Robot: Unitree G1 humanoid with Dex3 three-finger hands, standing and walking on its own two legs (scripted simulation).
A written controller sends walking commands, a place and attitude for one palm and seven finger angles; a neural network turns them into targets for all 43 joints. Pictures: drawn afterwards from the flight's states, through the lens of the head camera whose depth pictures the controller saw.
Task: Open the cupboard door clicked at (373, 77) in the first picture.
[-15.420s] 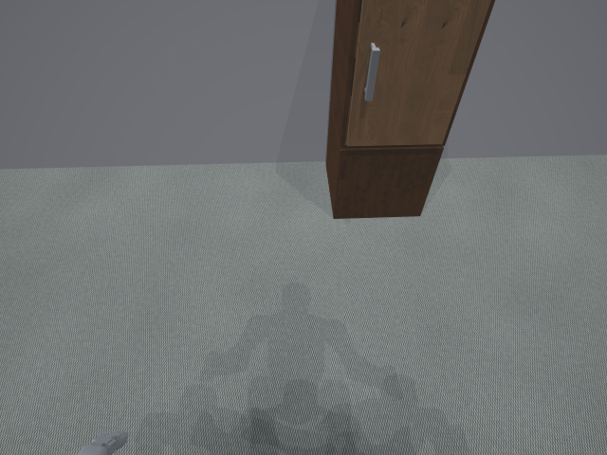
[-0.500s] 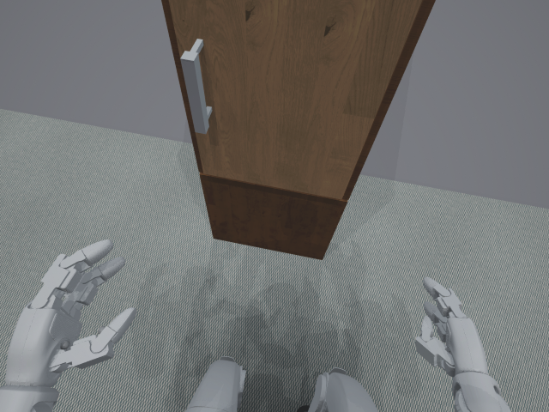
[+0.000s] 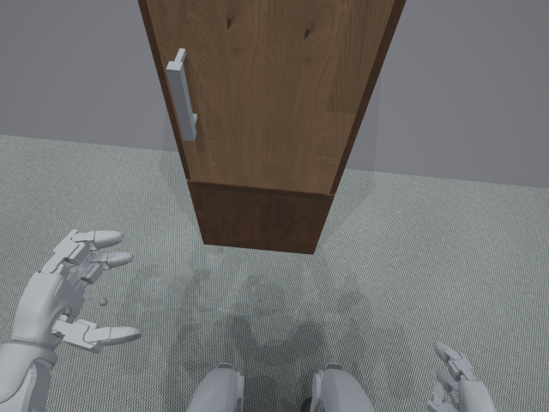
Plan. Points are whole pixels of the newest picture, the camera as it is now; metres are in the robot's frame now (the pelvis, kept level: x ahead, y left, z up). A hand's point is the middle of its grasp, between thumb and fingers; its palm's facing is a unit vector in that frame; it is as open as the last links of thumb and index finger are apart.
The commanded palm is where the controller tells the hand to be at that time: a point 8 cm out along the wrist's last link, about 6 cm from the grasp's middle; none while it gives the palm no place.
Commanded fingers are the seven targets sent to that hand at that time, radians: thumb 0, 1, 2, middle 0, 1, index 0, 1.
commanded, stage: raise the hand with hooked fingers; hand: left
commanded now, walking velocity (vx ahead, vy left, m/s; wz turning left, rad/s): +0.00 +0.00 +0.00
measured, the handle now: (185, 97) +0.63 +0.20 +0.05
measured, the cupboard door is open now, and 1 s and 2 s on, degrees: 0 0 0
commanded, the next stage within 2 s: move the hooked fingers beside the handle in 1.02 s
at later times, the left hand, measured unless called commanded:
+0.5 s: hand (69, 248) +0.30 +0.28 +0.07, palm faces -0.01 -1.00 -0.07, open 13.9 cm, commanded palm +0.28 +0.33 +0.07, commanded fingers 0.00 -0.50 0.30 -0.30 -1.20 -0.30 -1.20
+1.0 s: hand (92, 246) +0.31 +0.26 +0.07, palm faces -0.03 -1.00 -0.06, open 13.9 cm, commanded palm +0.28 +0.31 +0.07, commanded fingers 0.00 -0.50 0.30 -0.30 -1.20 -0.30 -1.20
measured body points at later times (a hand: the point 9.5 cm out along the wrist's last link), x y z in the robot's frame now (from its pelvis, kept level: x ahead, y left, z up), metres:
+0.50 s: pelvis +0.02 +0.01 +0.01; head +0.10 +0.03 +0.46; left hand +0.29 +0.34 +0.08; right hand +0.19 -0.23 -0.06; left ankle +0.02 +0.10 -0.64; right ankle +0.06 -0.13 -0.64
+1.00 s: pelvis +0.02 -0.01 +0.02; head +0.11 +0.00 +0.46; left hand +0.30 +0.31 +0.07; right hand +0.18 -0.26 -0.06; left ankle +0.02 +0.10 -0.64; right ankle +0.06 -0.13 -0.64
